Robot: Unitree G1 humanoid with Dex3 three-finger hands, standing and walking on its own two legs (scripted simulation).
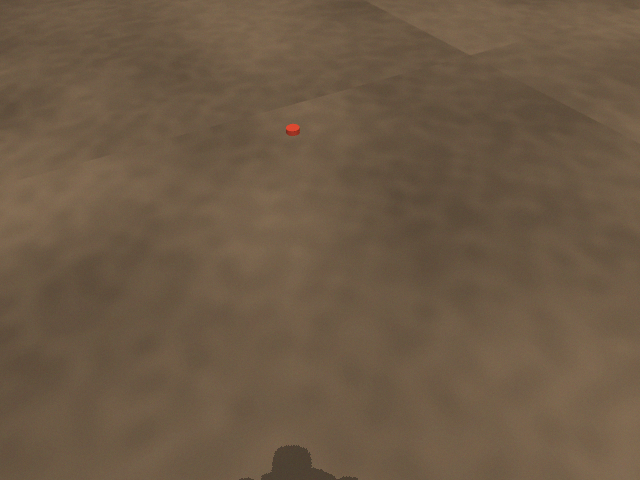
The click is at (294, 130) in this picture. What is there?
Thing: low tin
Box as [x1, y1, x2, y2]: [286, 124, 299, 135]
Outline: 286,126 286,132 289,135 295,135 299,132 299,127 296,124 289,124
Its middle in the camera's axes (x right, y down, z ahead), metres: -0.17 -0.62 +2.26
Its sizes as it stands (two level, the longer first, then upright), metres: 0.079 0.079 0.031
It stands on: the floor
